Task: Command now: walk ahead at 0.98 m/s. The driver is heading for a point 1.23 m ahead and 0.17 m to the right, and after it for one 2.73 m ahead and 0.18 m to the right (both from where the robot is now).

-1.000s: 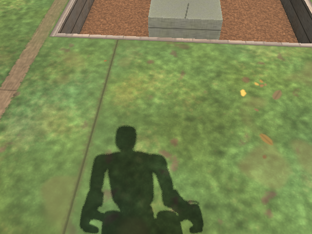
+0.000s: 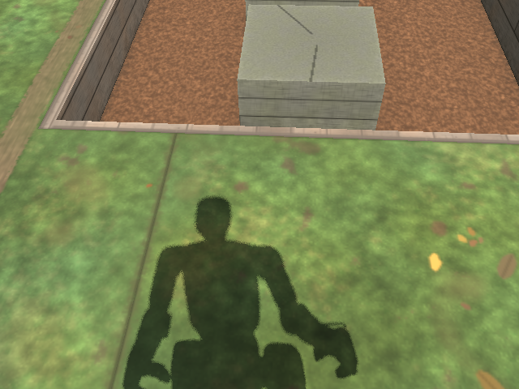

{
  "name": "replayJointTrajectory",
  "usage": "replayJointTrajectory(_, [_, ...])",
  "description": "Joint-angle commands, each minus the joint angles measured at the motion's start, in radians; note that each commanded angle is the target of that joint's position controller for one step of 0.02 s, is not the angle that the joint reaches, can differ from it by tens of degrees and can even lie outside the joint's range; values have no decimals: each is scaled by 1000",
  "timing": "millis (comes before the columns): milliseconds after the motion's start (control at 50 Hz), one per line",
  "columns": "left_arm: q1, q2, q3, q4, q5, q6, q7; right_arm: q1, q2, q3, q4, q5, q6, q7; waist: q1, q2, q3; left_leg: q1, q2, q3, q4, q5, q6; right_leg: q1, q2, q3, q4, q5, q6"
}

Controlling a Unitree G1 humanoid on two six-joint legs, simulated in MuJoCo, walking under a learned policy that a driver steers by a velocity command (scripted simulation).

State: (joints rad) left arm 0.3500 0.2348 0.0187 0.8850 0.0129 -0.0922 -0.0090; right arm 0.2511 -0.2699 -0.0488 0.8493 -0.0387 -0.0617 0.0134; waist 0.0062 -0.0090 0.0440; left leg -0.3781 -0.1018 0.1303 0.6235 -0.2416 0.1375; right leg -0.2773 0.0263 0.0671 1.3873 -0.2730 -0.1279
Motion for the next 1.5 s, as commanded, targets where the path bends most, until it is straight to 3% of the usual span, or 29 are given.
replayJointTrajectory(20, [14, 49, -2, -92, 28, 14, -25, 98, -30, -5, 18, 7, -40, -2, 41, -12, 29, 127, 306, -509, -470, -244, 109, -318, -115, 49, -10, 15, 12])
replayJointTrajectory(120, [-275, 56, -19, -201, 30, 26, -40, 180, -56, -2, 58, 36, -77, 12, 11, 8, 150, 69, 202, -266, -609, 55, 86, -455, -178, -74, -350, 231, 64])
replayJointTrajectory(260, [-459, 66, -30, -239, 11, 8, -45, 307, -126, -1, 107, 43, -84, -5, -54, 48, 79, 422, 224, -119, -569, 890, -2, -240, -37, -219, -828, 468, 8])
replayJointTrajectory(320, [-212, 148, 6, -175, 15, 8, -16, 284, -192, -13, 123, 3, -47, -36, 90, 148, -109, 555, 285, -117, -170, 1298, -19, 9, 56, -193, -836, 218, -31])
replayJointTrajectory(360, [190, 243, 54, -55, 28, 17, 20, 204, -168, -13, 95, -10, -31, -42, 257, 109, -293, 280, 232, -97, 420, 921, -6, 461, -92, -38, -808, -24, -81])
replayJointTrajectory(380, [178, 321, 78, -51, 67, 11, 20, 357, 44, 34, 54, 40, -44, -10, 89, -257, -423, -216, 44, -143, 876, -185, -48, 830, -431, 537, -864, -204, -246])
replayJointTrajectory(400, [165, 246, 79, -48, 32, 16, -1, 257, -80, 15, 43, 53, -62, -16, 150, -108, -446, -340, 44, -245, 929, -187, -10, 795, -404, 745, -1054, -311, -233])
replayJointTrajectory(420, [69, 208, 71, -34, 26, 6, -4, 103, -96, 10, -4, 58, -68, -20, 113, -64, -217, -400, 112, -233, 864, -53, -3, 607, -357, 546, -1105, -206, -188])
replayJointTrajectory(460, [11, 109, 51, -11, 31, -9, -10, 48, -63, 21, -19, 32, -58, -8, 38, 40, -71, -317, 164, -234, 754, -6, -7, 318, -283, 340, -1153, -27, -136])
replayJointTrajectory(520, [37, 64, 31, 41, 5, -29, -1, 44, -3, 37, -44, -4, -14, 27, -46, -13, 16, -281, 216, -215, 636, -18, -46, 118, -213, 199, -1255, -37, -94])
replayJointTrajectory(600, [76, 95, 32, 55, -9, -52, -16, -205, -14, 56, -148, -8, -14, 43, -24, -12, 129, -318, 242, -103, 311, 215, -77, 16, -129, 13, -1350, 259, -81])
replayJointTrajectory(740, [198, 191, 33, 99, -10, -43, 4, -295, -61, 55, -169, 7, -23, 34, -4, -66, 43, -79, 82, 23, -47, 337, -1, 366, -185, -105, -1246, 1082, -17])
replayJointTrajectory(800, [124, 253, 50, 89, 22, 3, 40, 177, -162, 0, -30, 4, -18, -15, -245, -97, -195, 405, 50, -37, -65, 140, 47, 291, -197, -126, -611, 1146, 3])
replayJointTrajectory(820, [127, 172, 35, 60, 28, 2, 37, 339, -251, -31, 1, -6, -14, -35, -269, 11, -311, 613, 256, -259, -24, -74, 76, 99, -117, -128, -219, 707, -1])
replayJointTrajectory(840, [273, 30, 7, 23, -36, -15, 13, 285, -300, -44, -9, -22, -11, -26, -102, 319, -454, 868, 529, -885, -214, -163, 226, -292, 80, -23, 181, -182, 50])
replayJointTrajectory(860, [178, 128, 21, 1, -28, -22, 25, 214, -247, -52, -13, 7, -8, -9, -128, 150, -399, 830, 484, -916, -302, -167, 226, -441, 20, 51, 210, -125, 19])
replayJointTrajectory(900, [12, 118, 20, -37, -17, -24, 27, 147, -118, -30, 15, 0, -29, -5, -87, -23, -121, 530, 417, -599, -333, 30, 164, -478, -68, 29, 100, -44, 4])
replayJointTrajectory(960, [20, 49, 10, -42, 8, 36, -10, 116, -23, 2, 48, 5, -60, -11, 20, 12, -10, 212, 331, -366, -443, -15, 54, -334, -138, 46, -63, 10, 20])
replayJointTrajectory(1140, [-232, 45, 0, -140, 8, 43, -78, 155, -114, 3, 80, 34, -96, -17, 36, 38, 86, 93, 228, 112, -402, 837, -106, -69, -13, -235, -622, 521, -1])
replayJointTrajectory(1180, [305, 137, 63, 35, 13, 62, -50, -63, -193, -19, -12, 34, -98, -37, 294, 126, -232, -8, 251, 146, 153, 1394, -177, 421, 96, -256, -298, 540, -56])
replayJointTrajectory(1200, [548, 213, 100, 85, 16, 74, -21, -209, -216, -27, -58, 59, -93, -35, 444, 92, -269, -277, 267, 103, 511, 1221, -203, 726, 63, -172, -327, 469, -107])
replayJointTrajectory(1220, [503, 285, 130, 49, -12, 84, 2, -361, -250, -58, -65, 90, -79, -37, 512, -117, -137, -374, 69, 95, 1007, 362, -242, 661, -50, 34, -708, 473, -206])
replayJointTrajectory(1240, [204, 334, 117, -2, -32, 74, 3, -41, -89, -18, -86, 55, -65, -47, 154, -390, 13, -497, 40, 25, 1201, -334, -256, 488, -188, 214, -785, 1436, -275])
replayJointTrajectory(1260, [115, 292, 110, -86, -28, 62, 3, 110, -81, -5, -77, 20, -49, -48, 70, -117, -150, -448, 93, -137, 1152, -289, -247, 477, -284, 396, -827, 1371, -360])
replayJointTrajectory(1280, [16, 236, 96, -112, -23, 60, 5, 158, -81, -10, -42, 2, -33, -56, -12, 99, -68, -367, 131, -176, 995, -235, -229, 249, -257, 432, -887, 1155, -333])
replayJointTrajectory(1320, [-120, 206, 79, -143, -2, 53, -2, 201, -58, -19, -44, -23, 18, -70, -116, 53, -16, -265, 173, -220, 769, -244, -231, -20, -265, 451, -958, 977, -344])
replayJointTrajectory(1400, [-81, 209, 81, -137, 37, 57, 15, 139, -52, -9, -44, -8, 53, -61, -55, 54, -163, -33, 162, -131, 655, 154, -181, -135, -151, 253, -836, 1041, -233])
replayJointTrajectory(1420, [38, 210, 87, -89, 33, 51, 19, -1, -138, -50, -85, 13, 48, -50, 18, 75, -143, -245, 142, -201, 631, 223, -171, 1, -130, 303, -826, 681, -222])
replayJointTrajectory(1500, [169, 225, 87, -33, 33, 37, 37, -272, -100, -49, -206, 4, 52, -31, 112, -155, 5, -626, 161, -239, 439, 200, -164, 194, -174, 433, -820, 152, -207])
